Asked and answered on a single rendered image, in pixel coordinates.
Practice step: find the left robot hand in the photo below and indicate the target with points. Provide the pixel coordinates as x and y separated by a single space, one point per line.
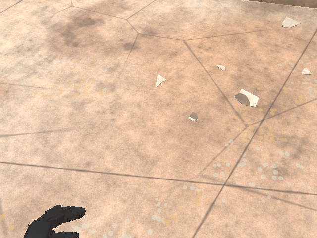
42 227

